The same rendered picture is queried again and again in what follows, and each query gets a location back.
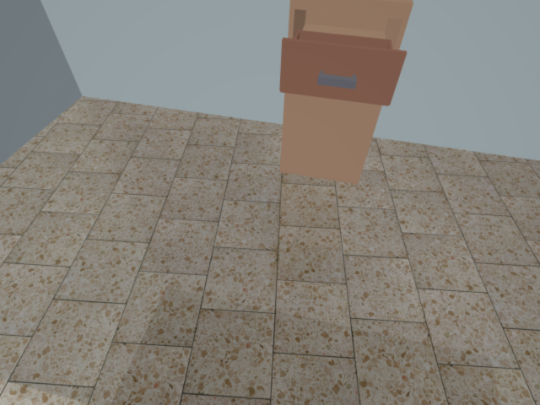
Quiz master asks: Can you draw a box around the handle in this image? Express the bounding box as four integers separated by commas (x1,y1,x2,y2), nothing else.
317,70,357,89

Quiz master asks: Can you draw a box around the cabinet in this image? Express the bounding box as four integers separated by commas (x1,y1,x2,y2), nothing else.
280,0,413,184

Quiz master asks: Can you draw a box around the drawer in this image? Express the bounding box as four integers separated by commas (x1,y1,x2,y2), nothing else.
279,30,407,106

